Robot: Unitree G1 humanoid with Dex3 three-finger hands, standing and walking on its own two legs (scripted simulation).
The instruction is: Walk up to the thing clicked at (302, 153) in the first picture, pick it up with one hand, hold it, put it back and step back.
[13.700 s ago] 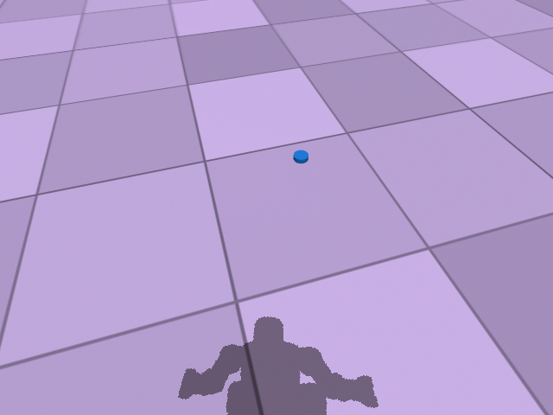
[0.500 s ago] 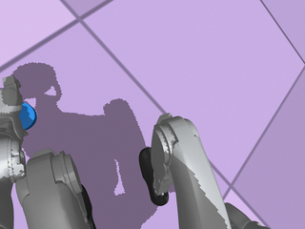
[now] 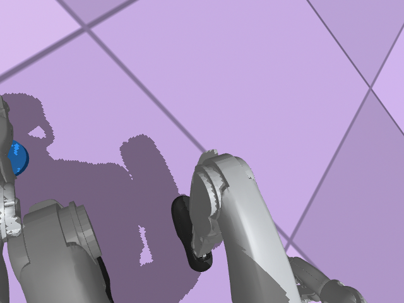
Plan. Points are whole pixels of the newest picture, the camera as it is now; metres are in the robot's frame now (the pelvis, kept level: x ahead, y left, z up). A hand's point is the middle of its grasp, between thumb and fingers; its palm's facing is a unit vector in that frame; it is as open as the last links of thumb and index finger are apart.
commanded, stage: rest palm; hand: left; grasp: from above
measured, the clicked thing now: (3, 158) +0.42 +0.27 -0.29
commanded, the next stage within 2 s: close in 0.34 s
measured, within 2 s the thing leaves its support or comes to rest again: neither
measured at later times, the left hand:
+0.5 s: hand out of the picture +0.42 +0.27 -0.26, palm faces -0.42 -0.11 -0.90, open 13.9 cm
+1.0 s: hand out of the picture +0.42 +0.27 -0.27, palm faces -0.46 -0.11 -0.88, open 13.5 cm
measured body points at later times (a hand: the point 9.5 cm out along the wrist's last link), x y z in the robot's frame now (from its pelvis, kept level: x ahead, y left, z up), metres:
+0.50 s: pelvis +0.00 +0.00 +0.00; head +0.27 +0.13 +0.34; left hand +0.43 +0.27 -0.21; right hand +0.06 -0.25 -0.06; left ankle +0.06 +0.12 -0.27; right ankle +0.13 -0.13 -0.27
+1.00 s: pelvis +0.00 +0.00 +0.01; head +0.28 +0.13 +0.34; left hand +0.44 +0.27 -0.22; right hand +0.05 -0.25 -0.04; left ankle +0.06 +0.12 -0.27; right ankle +0.13 -0.13 -0.27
